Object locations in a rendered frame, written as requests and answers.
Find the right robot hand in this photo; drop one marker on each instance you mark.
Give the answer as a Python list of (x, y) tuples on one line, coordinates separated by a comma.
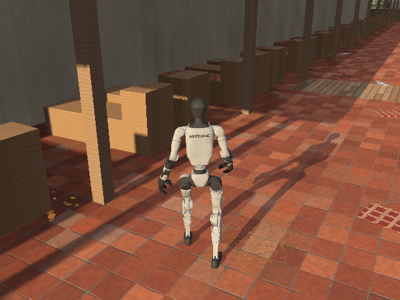
[(230, 168)]

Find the robot right upper arm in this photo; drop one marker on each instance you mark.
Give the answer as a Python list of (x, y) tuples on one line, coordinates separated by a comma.
[(218, 131)]

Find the left robot thigh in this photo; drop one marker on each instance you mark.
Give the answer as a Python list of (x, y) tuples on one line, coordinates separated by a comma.
[(185, 182)]

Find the robot left forearm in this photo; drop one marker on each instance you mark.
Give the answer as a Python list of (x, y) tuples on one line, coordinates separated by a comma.
[(167, 168)]

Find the robot right foot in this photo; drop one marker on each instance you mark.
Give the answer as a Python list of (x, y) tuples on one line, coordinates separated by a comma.
[(215, 262)]

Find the left robot hand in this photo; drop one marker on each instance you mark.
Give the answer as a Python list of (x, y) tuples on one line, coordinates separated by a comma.
[(161, 185)]

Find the robot right forearm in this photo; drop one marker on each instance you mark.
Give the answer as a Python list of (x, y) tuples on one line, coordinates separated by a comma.
[(229, 160)]

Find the robot left upper arm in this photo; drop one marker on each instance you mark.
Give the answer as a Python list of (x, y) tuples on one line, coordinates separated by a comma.
[(176, 142)]

